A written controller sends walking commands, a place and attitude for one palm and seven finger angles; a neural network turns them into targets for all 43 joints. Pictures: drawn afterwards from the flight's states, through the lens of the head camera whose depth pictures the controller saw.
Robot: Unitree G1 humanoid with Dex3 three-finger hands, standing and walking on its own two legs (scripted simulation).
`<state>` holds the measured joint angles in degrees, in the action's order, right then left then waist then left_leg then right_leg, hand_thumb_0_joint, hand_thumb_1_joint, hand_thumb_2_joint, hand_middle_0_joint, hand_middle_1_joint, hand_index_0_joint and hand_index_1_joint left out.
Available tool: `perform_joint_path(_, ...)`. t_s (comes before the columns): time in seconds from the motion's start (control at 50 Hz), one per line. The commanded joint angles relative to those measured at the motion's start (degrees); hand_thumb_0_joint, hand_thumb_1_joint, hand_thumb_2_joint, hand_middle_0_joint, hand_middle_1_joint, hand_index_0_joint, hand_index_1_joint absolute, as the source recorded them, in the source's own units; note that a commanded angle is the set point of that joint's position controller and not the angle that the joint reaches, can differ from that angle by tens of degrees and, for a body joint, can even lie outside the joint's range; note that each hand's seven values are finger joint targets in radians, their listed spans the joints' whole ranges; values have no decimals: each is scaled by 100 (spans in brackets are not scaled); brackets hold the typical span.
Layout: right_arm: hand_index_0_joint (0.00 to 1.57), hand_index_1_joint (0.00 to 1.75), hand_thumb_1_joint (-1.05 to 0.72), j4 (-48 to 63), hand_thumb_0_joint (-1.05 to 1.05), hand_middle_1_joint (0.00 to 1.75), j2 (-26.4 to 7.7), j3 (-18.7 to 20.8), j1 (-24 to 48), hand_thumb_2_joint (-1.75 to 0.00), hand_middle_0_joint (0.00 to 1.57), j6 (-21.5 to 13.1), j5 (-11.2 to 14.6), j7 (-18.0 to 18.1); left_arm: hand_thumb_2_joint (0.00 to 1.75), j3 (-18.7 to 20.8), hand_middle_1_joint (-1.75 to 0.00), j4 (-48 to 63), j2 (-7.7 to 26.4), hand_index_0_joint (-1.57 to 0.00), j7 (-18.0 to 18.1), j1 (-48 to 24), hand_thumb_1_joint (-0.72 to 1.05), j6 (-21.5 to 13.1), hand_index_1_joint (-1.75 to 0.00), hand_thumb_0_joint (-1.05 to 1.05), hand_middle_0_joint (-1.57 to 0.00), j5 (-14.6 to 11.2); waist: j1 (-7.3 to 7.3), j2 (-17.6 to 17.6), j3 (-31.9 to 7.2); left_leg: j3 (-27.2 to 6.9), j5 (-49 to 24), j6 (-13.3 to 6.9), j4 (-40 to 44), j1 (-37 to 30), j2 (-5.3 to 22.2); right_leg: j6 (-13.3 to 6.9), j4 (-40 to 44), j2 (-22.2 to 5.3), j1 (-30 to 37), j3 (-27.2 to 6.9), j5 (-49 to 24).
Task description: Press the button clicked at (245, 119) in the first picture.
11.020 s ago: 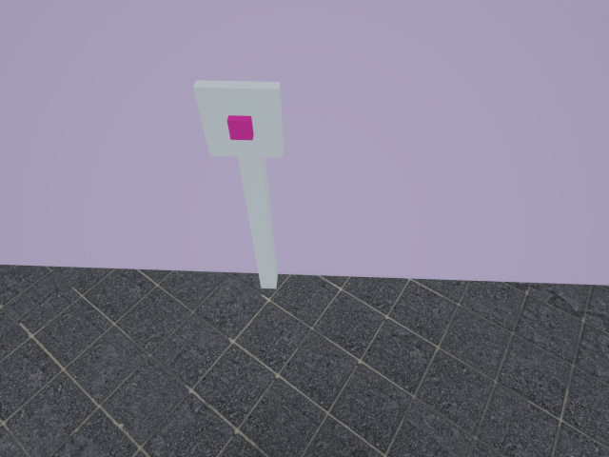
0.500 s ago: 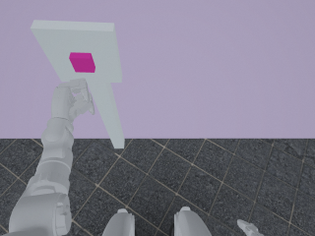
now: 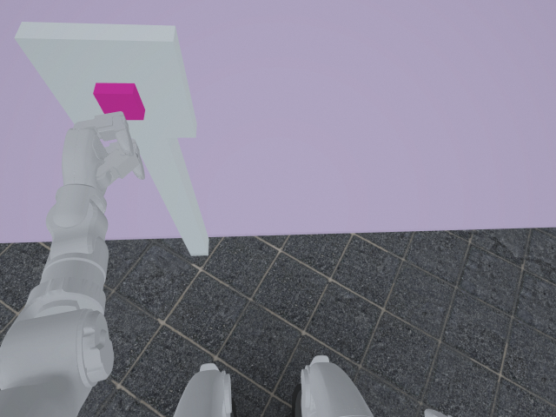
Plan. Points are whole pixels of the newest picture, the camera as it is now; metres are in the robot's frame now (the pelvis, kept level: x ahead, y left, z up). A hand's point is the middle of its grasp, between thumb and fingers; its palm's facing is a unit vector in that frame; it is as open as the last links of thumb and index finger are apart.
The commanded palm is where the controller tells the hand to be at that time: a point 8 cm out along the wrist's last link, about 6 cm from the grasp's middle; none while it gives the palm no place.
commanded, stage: press the button with the knuckle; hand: left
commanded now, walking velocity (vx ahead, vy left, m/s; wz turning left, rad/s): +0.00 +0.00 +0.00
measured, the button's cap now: (121, 100) +0.54 +0.20 +0.08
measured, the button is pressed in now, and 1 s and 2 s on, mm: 0 8 0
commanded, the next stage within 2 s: hold the button down briefly in 0.70 s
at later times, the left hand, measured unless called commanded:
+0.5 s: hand (140, 139) +0.50 +0.18 +0.05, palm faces -0.01 -1.00 -0.03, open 3.3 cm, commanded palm +0.49 +0.22 +0.05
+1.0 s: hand (139, 137) +0.50 +0.18 +0.05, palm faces +0.01 -1.00 -0.05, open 3.4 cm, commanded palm +0.52 +0.21 +0.05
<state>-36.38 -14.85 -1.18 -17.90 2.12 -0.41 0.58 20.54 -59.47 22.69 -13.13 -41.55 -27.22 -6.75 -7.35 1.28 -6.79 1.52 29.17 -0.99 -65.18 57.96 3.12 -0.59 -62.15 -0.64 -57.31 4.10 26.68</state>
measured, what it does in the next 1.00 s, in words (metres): stands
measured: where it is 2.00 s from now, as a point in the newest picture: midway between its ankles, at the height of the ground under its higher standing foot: outside the picture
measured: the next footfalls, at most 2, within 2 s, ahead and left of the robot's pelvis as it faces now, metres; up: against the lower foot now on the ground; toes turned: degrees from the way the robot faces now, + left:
none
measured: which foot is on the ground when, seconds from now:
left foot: down 0.00-1.00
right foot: down 0.00-1.00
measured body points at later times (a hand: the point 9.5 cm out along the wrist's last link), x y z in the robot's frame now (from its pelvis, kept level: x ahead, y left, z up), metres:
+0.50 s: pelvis -0.01 +0.00 -0.01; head +0.14 +0.02 +0.42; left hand +0.49 +0.23 +0.05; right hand +0.02 -0.26 -0.12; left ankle +0.01 +0.11 -0.65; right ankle +0.02 -0.12 -0.65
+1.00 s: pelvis -0.04 +0.01 -0.03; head +0.12 +0.04 +0.39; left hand +0.50 +0.24 +0.05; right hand -0.03 -0.26 -0.13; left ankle +0.01 +0.11 -0.65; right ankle +0.02 -0.12 -0.65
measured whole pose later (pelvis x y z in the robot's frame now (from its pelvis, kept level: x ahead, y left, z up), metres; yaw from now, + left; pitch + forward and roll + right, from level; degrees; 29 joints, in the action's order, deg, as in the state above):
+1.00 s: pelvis -0.04 +0.01 -0.03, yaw +1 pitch +26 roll -4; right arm -37.7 -15.8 -4.0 -19.9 -0.1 -2.2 0.9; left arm 18.9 -73.6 30.7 -9.9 -61.2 -24.6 -1.6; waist -12.1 1.8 -6.2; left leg -1.2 26.9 -1.6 -71.1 70.4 2.4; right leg -0.5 -66.2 -1.4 -67.7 6.5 24.4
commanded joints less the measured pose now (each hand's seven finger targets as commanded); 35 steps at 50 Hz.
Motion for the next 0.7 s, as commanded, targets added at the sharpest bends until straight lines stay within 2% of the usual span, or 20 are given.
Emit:
perform_joint_path(0.0,20,30,-90,392,0,30,-915,339,-755,-90,20,-79,-12,20,90,-1,-150,1120,1068,-130,-63,-2407,90,-333,-150,0,-130,-123,-132,463,-2767,-309,-2151,-24,676,-1791,-214,-34,691,215,1282,-277,-1856)
perform_joint_path(0.04,20,30,-90,388,0,30,-962,343,-812,-90,20,-47,-12,17,90,154,-150,1045,1288,-130,-44,-2394,90,-288,-150,0,-130,-96,-95,330,-2750,-331,-2069,-27,698,-1703,-207,-37,693,225,1315,-270,-1774)
perform_joint_path(0.06,20,30,-90,393,0,30,-963,350,-828,-90,20,-43,-27,16,90,152,-150,1135,1285,-130,-19,-2470,90,-304,-150,0,-130,-79,-91,457,-2839,-350,-2176,-26,695,-1808,-207,-53,661,227,1275,-256,-1817)
perform_joint_path(0.08,20,30,-90,392,0,30,-935,338,-821,-90,20,-38,-23,1,90,67,-150,1051,1159,-130,3,-2472,90,-278,-150,0,-130,-66,-110,510,-2795,-329,-2164,-24,694,-1805,-215,-44,691,226,1246,-260,-1813)
perform_joint_path(0.14,20,30,-90,351,0,30,-946,329,-865,-90,20,-11,-37,-1,90,89,-150,928,1230,-130,91,-2725,90,-255,-150,0,-130,-22,-230,339,-2609,-325,-1973,-50,673,-1628,-209,-11,737,231,1171,-275,-1686)
perform_joint_path(0.16,20,30,-90,342,0,30,-981,329,-894,-90,20,-7,-51,7,90,284,-150,883,1478,-130,127,-2759,90,-277,-150,0,-130,4,-189,293,-2593,-352,-1933,-49,669,-1559,-201,-35,707,234,1183,-271,-1640)
perform_joint_path(0.22,20,30,-90,362,0,30,-975,313,-927,-90,20,-3,-73,4,90,347,-150,881,1614,-130,148,-2861,90,-324,-150,0,-130,74,-202,442,-2831,-327,-2047,-54,609,-1579,-210,-24,657,229,1248,-308,-1775)
perform_joint_path(0.26,20,30,-90,346,0,30,-989,302,-969,-90,20,7,-90,4,90,436,-150,804,1738,-130,138,-2968,90,-324,-150,0,-130,85,-239,343,-2826,-342,-2084,-70,577,-1511,-204,-20,630,241,1274,-307,-1831)
perform_joint_path(0.3,20,30,-90,369,0,30,-977,291,-959,-90,20,22,-78,2,90,359,-150,851,1676,-130,90,-3057,90,-310,-150,0,-130,83,-236,618,-2939,-331,-2138,-47,570,-1631,-204,-21,629,228,1197,-306,-1823)
perform_joint_path(0.36,20,30,-90,309,0,30,-1009,265,-999,-90,20,28,-83,24,90,401,-150,561,1740,-130,108,-3379,90,-212,-150,0,-130,50,-387,378,-2618,-384,-1863,-77,541,-1385,-186,-9,666,249,996,-286,-1548)
perform_joint_path(0.38,20,30,-90,292,0,30,-1037,262,-1010,-90,20,30,-78,41,90,443,-150,461,1873,-130,129,-3480,90,-183,-150,0,-130,104,-413,389,-2616,-408,-1766,-72,543,-1335,-182,-2,662,241,939,-285,-1435)
perform_joint_path(0.4,20,30,-90,281,0,30,-1030,253,-1006,-90,20,17,-79,45,90,318,-150,420,1748,-130,141,-3673,90,-153,-150,0,-130,115,-511,463,-2532,-417,-1662,-78,532,-1345,-181,6,681,239,770,-271,-1303)
perform_joint_path(0.44,20,30,-90,247,0,30,-1054,242,-1060,-90,20,4,-106,46,90,318,-150,369,1824,-130,183,-3886,90,-137,-150,0,-130,177,-522,580,-2588,-483,-1637,-68,525,-1444,-171,-17,652,241,612,-236,-1160)
perform_joint_path(0.46,20,30,-90,255,0,30,-1054,250,-1081,-90,20,-8,-124,36,90,282,-150,444,1761,-130,199,-3966,90,-167,-150,0,-130,184,-528,760,-2748,-524,-1775,-61,511,-1643,-165,-34,609,245,487,-207,-1183)
perform_joint_path(0.5,20,30,-90,265,0,30,-1068,250,-1114,-90,20,-1,-140,23,90,370,-150,419,1889,-130,213,-3936,90,-175,-150,0,-130,215,-489,762,-3031,-523,-1904,-48,452,-1700,-163,-29,583,247,559,-213,-1264)
perform_joint_path(0.54,20,30,-90,207,0,30,-1058,229,-1102,-90,20,-7,-138,24,90,184,-150,349,1748,-130,216,-4307,90,-132,-150,0,-130,215,-681,665,-2740,-537,-1639,-69,436,-1514,-148,-3,625,247,404,-202,-1079)
perform_joint_path(0.58,20,30,-90,210,0,30,-1103,224,-1138,-90,20,-18,-146,35,90,313,-150,375,1963,-130,256,-4497,90,-151,-150,0,-130,253,-642,791,-2846,-590,-1628,-59,449,-1576,-152,-26,597,244,329,-192,-1005)
perform_joint_path(0.6,20,30,-90,202,0,30,-1093,217,-1136,-90,20,-25,-142,31,90,204,-150,222,1821,-130,266,-4474,90,-111,-150,0,-130,259,-698,731,-2826,-589,-1477,-73,438,-1520,-161,-16,623,255,268,-196,-894)
perform_joint_path(0.64,20,30,-90,159,0,30,-1124,189,-1146,-90,20,-46,-147,53,90,149,-150,140,1890,-130,313,-4778,90,-64,-150,0,-130,304,-792,750,-2601,-625,-1132,-72,469,-1364,-160,-17,623,243,92,-180,-651)
perform_joint_path(0.68,20,30,-90,140,0,30,-1152,184,-1160,-90,20,-86,-160,62,90,46,-150,144,1827,-130,363,-5028,90,-67,-150,0,-130,327,-890,818,-2673,-690,-993,-81,458,-1417,-159,-18,597,234,-116,-169,-546)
